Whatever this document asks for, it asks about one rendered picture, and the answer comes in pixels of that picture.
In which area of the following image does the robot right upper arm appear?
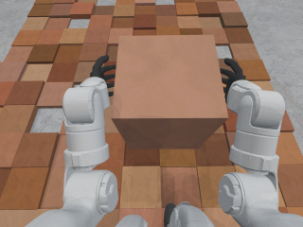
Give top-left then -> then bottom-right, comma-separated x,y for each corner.
218,172 -> 303,227

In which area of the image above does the left robot hand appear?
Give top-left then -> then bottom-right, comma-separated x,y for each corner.
90,55 -> 116,96

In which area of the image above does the robot left forearm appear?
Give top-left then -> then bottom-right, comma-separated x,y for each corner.
62,77 -> 110,204

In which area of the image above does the robot left upper arm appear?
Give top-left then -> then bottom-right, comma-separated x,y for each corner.
25,169 -> 118,227

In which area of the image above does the right robot foot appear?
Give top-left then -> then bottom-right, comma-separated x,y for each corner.
164,203 -> 176,227

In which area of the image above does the carton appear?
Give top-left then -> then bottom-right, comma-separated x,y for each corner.
111,34 -> 229,149

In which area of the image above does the robot right forearm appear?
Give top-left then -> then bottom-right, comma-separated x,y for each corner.
226,79 -> 286,205

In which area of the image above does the right robot hand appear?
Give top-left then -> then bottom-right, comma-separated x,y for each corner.
220,58 -> 246,104

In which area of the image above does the right robot shin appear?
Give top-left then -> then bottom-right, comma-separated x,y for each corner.
167,201 -> 190,227

